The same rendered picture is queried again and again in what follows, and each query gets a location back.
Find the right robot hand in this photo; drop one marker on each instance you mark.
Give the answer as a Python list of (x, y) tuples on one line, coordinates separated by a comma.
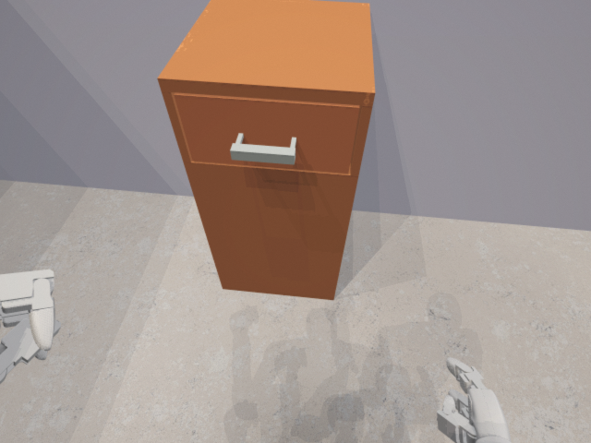
[(479, 415)]

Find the handle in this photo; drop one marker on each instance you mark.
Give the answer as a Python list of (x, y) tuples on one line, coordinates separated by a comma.
[(259, 153)]

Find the cabinet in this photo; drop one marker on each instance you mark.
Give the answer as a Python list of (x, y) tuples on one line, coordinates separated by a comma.
[(274, 230)]

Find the left robot hand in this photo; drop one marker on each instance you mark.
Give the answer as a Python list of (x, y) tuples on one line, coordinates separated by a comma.
[(26, 304)]

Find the drawer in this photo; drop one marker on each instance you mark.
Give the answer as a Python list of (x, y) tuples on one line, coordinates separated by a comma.
[(324, 132)]

